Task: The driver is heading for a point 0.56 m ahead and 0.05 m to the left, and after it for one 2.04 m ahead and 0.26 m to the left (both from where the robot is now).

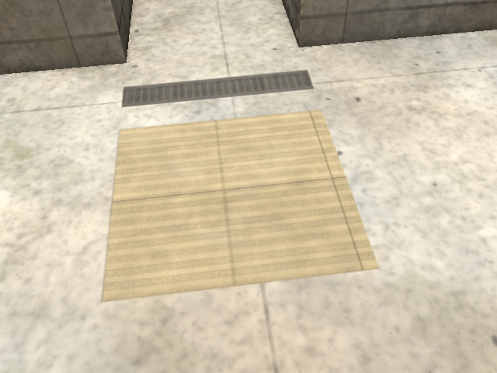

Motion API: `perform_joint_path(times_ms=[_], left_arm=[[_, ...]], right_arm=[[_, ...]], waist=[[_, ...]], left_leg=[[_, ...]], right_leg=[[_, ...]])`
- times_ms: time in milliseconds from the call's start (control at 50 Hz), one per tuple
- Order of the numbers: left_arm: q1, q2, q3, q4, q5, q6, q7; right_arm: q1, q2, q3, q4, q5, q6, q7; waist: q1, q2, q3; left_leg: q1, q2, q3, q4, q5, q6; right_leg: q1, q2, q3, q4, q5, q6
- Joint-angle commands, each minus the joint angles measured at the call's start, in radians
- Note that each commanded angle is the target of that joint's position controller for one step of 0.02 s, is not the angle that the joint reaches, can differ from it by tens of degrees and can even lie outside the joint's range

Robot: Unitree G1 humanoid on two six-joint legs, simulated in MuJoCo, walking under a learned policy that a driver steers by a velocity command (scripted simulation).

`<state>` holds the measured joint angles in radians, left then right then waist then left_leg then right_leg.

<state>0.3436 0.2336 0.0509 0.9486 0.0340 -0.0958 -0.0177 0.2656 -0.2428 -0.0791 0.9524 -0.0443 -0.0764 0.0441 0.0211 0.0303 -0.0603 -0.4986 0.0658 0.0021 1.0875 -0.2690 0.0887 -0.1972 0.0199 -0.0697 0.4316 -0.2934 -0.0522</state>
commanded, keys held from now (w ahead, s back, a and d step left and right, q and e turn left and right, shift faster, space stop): w+shift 1.00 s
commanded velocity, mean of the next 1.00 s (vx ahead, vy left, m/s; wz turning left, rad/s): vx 0.96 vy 0.00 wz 0.00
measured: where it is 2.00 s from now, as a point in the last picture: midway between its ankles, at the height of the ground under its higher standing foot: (255, 92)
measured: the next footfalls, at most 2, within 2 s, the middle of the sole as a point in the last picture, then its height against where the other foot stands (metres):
left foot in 0.30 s outside the picture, level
right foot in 0.80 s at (287, 262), level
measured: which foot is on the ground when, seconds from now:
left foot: up 0.00-0.28, down 0.30-0.78, up 0.80-1.00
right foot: down 0.00-0.32, up 0.34-0.78, down 0.80-1.00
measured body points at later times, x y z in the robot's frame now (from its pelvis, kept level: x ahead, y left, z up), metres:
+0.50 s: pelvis +0.39 +0.05 +0.00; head +0.40 +0.05 +0.45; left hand +0.49 +0.31 -0.13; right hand +0.40 -0.22 -0.14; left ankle +0.39 +0.11 -0.74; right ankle +0.37 -0.10 -0.64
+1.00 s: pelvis +0.87 +0.01 +0.00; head +0.88 +0.01 +0.45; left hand +0.84 +0.29 -0.14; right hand +1.00 -0.24 -0.12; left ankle +0.87 +0.16 -0.65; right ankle +0.85 -0.05 -0.74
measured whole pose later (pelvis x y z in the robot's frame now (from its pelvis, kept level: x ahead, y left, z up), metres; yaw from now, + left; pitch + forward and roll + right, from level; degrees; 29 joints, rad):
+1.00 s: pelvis +0.87 +0.01 +0.00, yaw +0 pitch +0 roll -2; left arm 0.42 0.27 0.06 1.00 0.02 -0.10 -0.01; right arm 0.18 -0.26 -0.03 0.84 -0.04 -0.08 0.03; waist 0.03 0.03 0.02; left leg -0.58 0.10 -0.05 1.21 -0.21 0.09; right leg -0.13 0.10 -0.11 0.36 -0.23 -0.10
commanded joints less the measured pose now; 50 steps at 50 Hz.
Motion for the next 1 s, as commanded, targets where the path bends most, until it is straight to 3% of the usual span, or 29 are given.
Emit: perform_joint_path(times_ms=[20, 120, 180, 220, 260, 280, 300, 320, 340, 360, 380, 400, 440, 460, 560, 600, 640, 700, 740, 760, 780, 800, 820, 840, 860, 880, 920, 960, 1000], left_arm=[[0.069, 0.094, 0.013, -0.019, -0.011, -0.018, 0.008], [0.131, 0.089, 0.011, 0.008, -0.02, -0.035, 0.009], [0.15, 0.111, 0.013, 0.023, -0.026, -0.045, 0.012], [0.154, 0.129, 0.014, 0.035, -0.027, -0.043, 0.011], [0.165, 0.172, 0.022, 0.049, -0.017, -0.031, 0.019], [0.155, 0.198, 0.03, 0.054, -0.007, -0.017, 0.028], [0.125, 0.206, 0.034, 0.047, -0.003, -0.004, 0.034], [0.158, 0.115, 0.014, 0.019, -0.013, -0.002, 0.024], [0.221, 0.011, -0.005, -0.014, -0.05, -0.024, 0.003], [0.122, 0.1, 0.013, -0.036, -0.045, -0.031, 0.008], [0.018, 0.112, 0.016, -0.062, -0.042, -0.033, 0.009], [-0.006, 0.089, 0.008, -0.068, -0.032, -0.033, 0.005], [0.024, 0.037, -0.004, -0.073, 0.004, -0.002, -0.013], [0.011, 0.024, -0.008, -0.079, 0.01, 0.014, -0.023], [-0.275, 0.049, -0.02, -0.192, 0.008, 0.031, -0.038], [-0.358, 0.038, -0.032, -0.222, -0.002, 0.023, -0.048], [-0.419, 0.035, -0.039, -0.24, -0.012, 0.02, -0.053], [-0.445, 0.066, -0.034, -0.255, -0.012, 0.018, -0.04], [-0.35, 0.108, -0.018, -0.24, -0.01, 0.019, -0.022], [-0.201, 0.145, -0.002, -0.201, -0.012, 0.02, -0.01], [0.02, 0.179, 0.018, -0.13, -0.009, 0.022, 0.006], [0.207, 0.249, 0.043, -0.091, 0.013, 0.026, 0.024], [0.168, 0.332, 0.066, -0.091, 0.043, 0.021, 0.02], [0.135, 0.25, 0.063, -0.088, 0.01, 0.025, 0.001], [0.04, 0.199, 0.051, -0.08, 0.006, 0.013, -0.001], [0.004, 0.143, 0.04, -0.071, 0.008, 0.004, -0.006], [-0.012, 0.07, 0.014, -0.038, 0.005, -0.006, 0.003], [0.011, 0.061, 0.007, -0.013, -0.016, -0.022, 0.006], [0.041, 0.092, 0.011, -0.003, -0.026, -0.035, 0.0]], right_arm=[[-0.123, -0.048, 0.0, -0.11, -0.013, -0.004, 0.027], [-0.338, -0.027, 0.025, -0.214, 0.006, 0.017, 0.033], [-0.41, -0.028, 0.035, -0.251, 0.018, 0.021, 0.033], [-0.403, -0.045, 0.033, -0.258, 0.018, 0.021, 0.022], [-0.3, -0.081, 0.02, -0.239, 0.014, 0.019, 0.0], [-0.126, -0.116, 0.004, -0.193, 0.014, 0.018, -0.013], [0.106, -0.155, -0.017, -0.12, 0.009, 0.015, -0.029], [0.253, -0.248, -0.043, -0.09, -0.02, 0.011, -0.045], [0.24, -0.292, -0.053, -0.082, -0.017, 0.008, -0.032], [0.134, -0.245, -0.048, -0.09, -0.002, 0.009, -0.019], [0.063, -0.177, -0.032, -0.09, 0.003, -0.001, -0.02], [0.033, -0.127, -0.019, -0.081, 0.004, -0.011, -0.019], [0.012, -0.073, 0.002, -0.053, 0.01, -0.024, -0.026], [0.024, -0.058, 0.008, -0.042, 0.018, -0.032, -0.027], [0.131, -0.082, 0.011, -0.017, 0.037, -0.056, -0.019], [0.161, -0.086, 0.014, -0.015, 0.046, -0.066, -0.019], [0.215, -0.112, 0.015, 0.002, 0.055, -0.074, -0.027], [0.244, -0.149, 0.018, 0.02, 0.044, -0.066, -0.039], [0.245, -0.199, 0.01, 0.029, 0.02, -0.046, -0.057], [0.232, -0.222, 0.003, 0.034, 0.004, -0.029, -0.068], [0.193, -0.231, -0.001, 0.027, -0.003, -0.012, -0.074], [0.186, -0.173, 0.01, 0.004, -0.005, -0.012, -0.071], [0.333, 0.022, 0.051, -0.038, 0.049, -0.026, -0.033], [0.218, -0.105, 0.029, -0.048, 0.056, -0.044, -0.042], [0.078, -0.121, 0.024, -0.091, 0.061, -0.05, -0.047], [0.04, -0.105, 0.032, -0.1, 0.05, -0.052, -0.044], [0.051, -0.062, 0.043, -0.11, 0.017, -0.024, -0.023], [0.025, -0.027, 0.053, -0.125, 0.003, 0.003, -0.003], [-0.098, -0.036, 0.061, -0.178, -0.004, 0.012, 0.008]], waist=[[0.007, -0.119, 0.137], [0.016, -0.094, 0.213], [0.016, -0.094, 0.235], [0.0, -0.096, 0.213], [-0.058, -0.148, 0.108], [-0.14, -0.171, 0.012], [-0.247, -0.146, -0.096], [-0.257, -0.007, -0.223], [-0.145, 0.268, -0.343], [-0.135, 0.158, -0.213], [-0.113, 0.043, -0.059], [-0.078, -0.039, 0.01], [0.01, -0.001, 0.055], [0.023, 0.009, 0.085], [-0.016, -0.021, 0.231], [-0.034, -0.032, 0.238], [-0.055, -0.027, 0.245], [-0.05, 0.003, 0.198], [0.012, 0.076, 0.09], [0.086, 0.104, 0.006], [0.19, 0.093, -0.094], [0.242, 0.037, -0.209], [0.069, -0.315, -0.315], [0.121, -0.172, -0.299], [0.087, -0.107, -0.087], [0.057, -0.009, -0.015], [-0.03, -0.022, 0.054], [-0.059, -0.047, 0.114], [-0.05, -0.051, 0.19]], left_leg=[[-0.383, 0.07, -0.012, 0.031, 0.099, -0.029], [-0.311, 0.039, 0.052, -0.269, 0.257, -0.057], [-0.159, 0.008, 0.1, -0.429, 0.32, -0.018], [-0.083, -0.032, 0.128, -0.491, 0.282, 0.023], [0.074, -0.112, 0.159, -0.486, 0.173, 0.061], [0.253, -0.144, 0.155, -0.482, 0.103, 0.079], [0.523, -0.132, 0.132, -0.521, 0.084, 0.096], [0.815, 0.089, -0.133, -0.53, -0.271, 0.124], [0.945, 0.312, -0.749, -0.775, -0.639, 0.184], [0.851, 0.278, -0.795, -0.879, -0.621, 0.167], [0.695, 0.26, -0.603, -0.856, -0.434, 0.161], [0.541, 0.223, -0.484, -0.874, -0.282, 0.146], [0.341, 0.155, -0.337, -0.919, -0.216, 0.11], [0.29, 0.137, -0.304, -0.951, -0.212, 0.11], [0.247, 0.062, -0.112, -1.068, 0.053, 0.118], [0.231, 0.033, -0.04, -1.101, 0.21, 0.097], [0.306, 0.061, -0.016, -1.148, 0.411, 0.082], [0.572, 0.089, 0.034, -1.061, 0.852, 0.061], [0.701, 0.123, 0.045, -0.848, 1.241, 0.046], [0.71, 0.14, 0.045, -0.657, 1.316, 0.042], [0.64, 0.125, 0.066, -0.381, 1.236, 0.037], [0.403, 0.076, 0.062, -0.035, 0.916, 0.046], [-0.085, -0.128, -0.003, 0.376, -0.15, 0.002], [-0.203, -0.115, -0.111, 0.43, -0.148, 0.041], [-0.259, -0.047, -0.097, 0.377, -0.018, 0.048], [-0.216, -0.013, -0.093, 0.312, 0.027, 0.048], [-0.116, 0.028, -0.1, 0.228, 0.042, 0.028], [-0.137, 0.063, -0.079, 0.163, 0.042, 0.0], [-0.214, 0.09, -0.028, 0.052, 0.116, -0.026]], right_leg=[[0.185, -0.256, 0.383, -0.363, -0.252, -0.126], [0.127, -0.2, 0.186, -0.423, 0.094, -0.133], [0.143, -0.228, 0.117, -0.499, 0.303, -0.13], [0.239, -0.235, 0.059, -0.429, 0.614, -0.117], [0.326, -0.252, 0.023, -0.204, 1.103, -0.1], [0.311, -0.259, 0.009, 0.009, 1.212, -0.088], [0.188, -0.22, -0.01, 0.299, 1.109, -0.074], [-0.108, -0.136, -0.008, 0.689, 0.672, -0.069], [-0.402, 0.041, 0.112, 0.999, -0.125, -0.05], [-0.53, -0.007, 0.19, 1.061, -0.066, -0.086], [-0.564, -0.066, 0.159, 1.041, 0.025, -0.086], [-0.516, -0.106, 0.155, 0.965, 0.064, -0.085], [-0.41, -0.148, 0.162, 0.874, 0.071, -0.063], [-0.41, -0.164, 0.156, 0.846, 0.068, -0.049], [-0.559, -0.188, 0.054, 0.543, 0.291, 0.003], [-0.443, -0.157, 0.001, 0.344, 0.428, -0.004], [-0.365, -0.123, -0.035, 0.223, 0.517, -0.029], [-0.347, -0.051, -0.073, 0.113, 0.459, -0.068], [-0.242, 0.028, -0.086, 0.115, 0.29, -0.093], [-0.103, 0.05, -0.065, 0.12, 0.207, -0.112], [0.115, 0.048, -0.057, 0.076, 0.171, -0.131], [0.392, -0.118, 0.116, 0.146, -0.067, -0.158], [0.706, -0.425, 0.721, 0.016, -0.357, -0.305], [0.662, -0.389, 0.901, -0.154, -0.416, -0.278], [0.485, -0.348, 0.682, -0.171, -0.261, -0.237], [0.331, -0.316, 0.561, -0.192, -0.123, -0.218], [0.113, -0.234, 0.396, -0.242, -0.058, -0.163], [0.031, -0.195, 0.314, -0.306, -0.051, -0.149], [-0.021, -0.176, 0.242, -0.371, 0.044, -0.156]])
